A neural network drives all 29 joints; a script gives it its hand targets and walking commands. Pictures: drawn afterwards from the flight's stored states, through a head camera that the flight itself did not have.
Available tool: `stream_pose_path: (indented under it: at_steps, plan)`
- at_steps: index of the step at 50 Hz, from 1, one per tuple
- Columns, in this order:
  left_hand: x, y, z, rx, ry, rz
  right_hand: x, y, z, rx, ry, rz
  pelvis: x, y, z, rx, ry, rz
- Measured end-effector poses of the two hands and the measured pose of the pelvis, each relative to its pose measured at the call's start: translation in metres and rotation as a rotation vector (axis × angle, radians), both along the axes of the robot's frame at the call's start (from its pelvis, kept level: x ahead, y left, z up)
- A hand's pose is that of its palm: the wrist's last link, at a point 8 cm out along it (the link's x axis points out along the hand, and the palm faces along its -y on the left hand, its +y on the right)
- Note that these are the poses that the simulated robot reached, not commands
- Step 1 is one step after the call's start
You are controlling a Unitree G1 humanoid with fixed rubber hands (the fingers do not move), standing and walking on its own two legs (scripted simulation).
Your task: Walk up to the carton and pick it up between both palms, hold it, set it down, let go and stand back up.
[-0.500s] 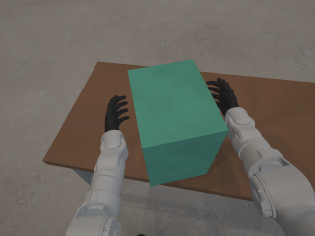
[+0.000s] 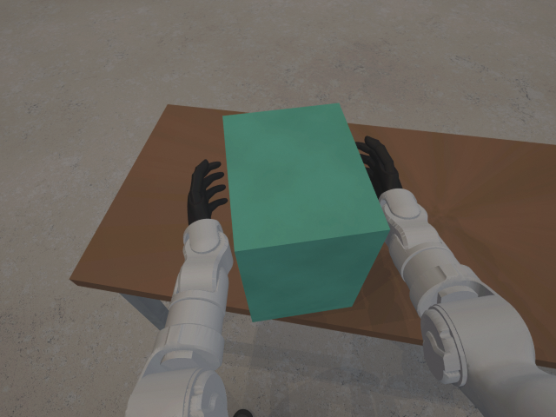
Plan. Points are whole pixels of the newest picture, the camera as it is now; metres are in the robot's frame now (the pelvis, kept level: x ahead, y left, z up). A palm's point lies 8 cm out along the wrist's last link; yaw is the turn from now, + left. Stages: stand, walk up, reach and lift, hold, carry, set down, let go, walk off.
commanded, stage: reach and lift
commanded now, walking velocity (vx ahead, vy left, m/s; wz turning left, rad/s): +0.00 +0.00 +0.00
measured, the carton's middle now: (292, 219) +0.41 +0.07 -0.01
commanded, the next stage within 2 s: none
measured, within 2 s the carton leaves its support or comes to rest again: leaves its support in 1.62 s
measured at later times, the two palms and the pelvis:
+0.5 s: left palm (202, 218) +0.35 +0.19 +0.06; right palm (388, 196) +0.43 -0.07 +0.06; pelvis +0.01 +0.00 +0.01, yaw +0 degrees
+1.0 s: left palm (204, 217) +0.36 +0.19 +0.06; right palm (386, 197) +0.43 -0.07 +0.06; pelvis +0.02 +0.00 +0.01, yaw +1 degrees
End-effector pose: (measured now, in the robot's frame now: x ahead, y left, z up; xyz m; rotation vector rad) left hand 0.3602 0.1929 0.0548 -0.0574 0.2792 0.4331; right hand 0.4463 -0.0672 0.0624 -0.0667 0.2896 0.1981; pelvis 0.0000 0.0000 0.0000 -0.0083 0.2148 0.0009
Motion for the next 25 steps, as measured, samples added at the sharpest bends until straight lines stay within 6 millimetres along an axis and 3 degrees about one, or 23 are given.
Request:
stream_pose_path:
  at_steps: [25]
  plan:
    - [-0.006, -0.002, 0.004, 0.057, -0.011, -0.045, -0.016, -0.004, 0.001, -0.002, -0.073, -0.022, 0.01, 0.001, 0.007, 0.01, -0.065, -0.001]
